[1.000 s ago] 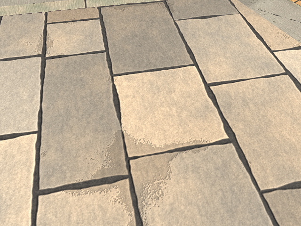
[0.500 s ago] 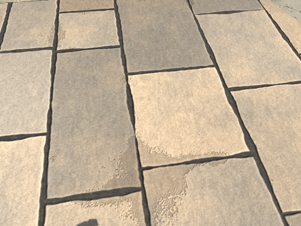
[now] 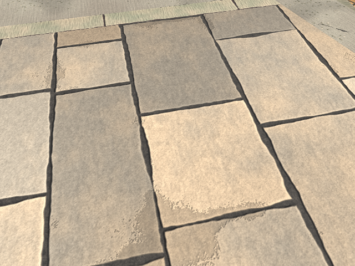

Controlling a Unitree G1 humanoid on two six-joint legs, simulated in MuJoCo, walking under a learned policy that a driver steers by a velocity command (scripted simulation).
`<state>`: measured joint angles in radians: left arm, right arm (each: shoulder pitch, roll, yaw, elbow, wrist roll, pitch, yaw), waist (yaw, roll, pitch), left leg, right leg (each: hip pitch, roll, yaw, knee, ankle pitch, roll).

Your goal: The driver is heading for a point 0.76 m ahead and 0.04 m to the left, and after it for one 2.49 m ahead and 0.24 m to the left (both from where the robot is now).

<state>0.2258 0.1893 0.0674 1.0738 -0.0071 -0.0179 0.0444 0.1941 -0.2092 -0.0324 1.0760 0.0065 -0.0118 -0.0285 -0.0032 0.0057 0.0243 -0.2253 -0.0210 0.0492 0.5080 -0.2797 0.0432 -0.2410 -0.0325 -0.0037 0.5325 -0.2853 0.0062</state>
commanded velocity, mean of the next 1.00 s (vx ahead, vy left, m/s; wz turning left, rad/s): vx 0.41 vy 0.00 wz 0.00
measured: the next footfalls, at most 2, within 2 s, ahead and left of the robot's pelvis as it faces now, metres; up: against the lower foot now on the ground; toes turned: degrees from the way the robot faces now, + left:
right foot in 0.24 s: +0.11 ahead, -0.14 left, +0.00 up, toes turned -3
left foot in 0.72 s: +0.49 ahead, +0.09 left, +0.00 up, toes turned +3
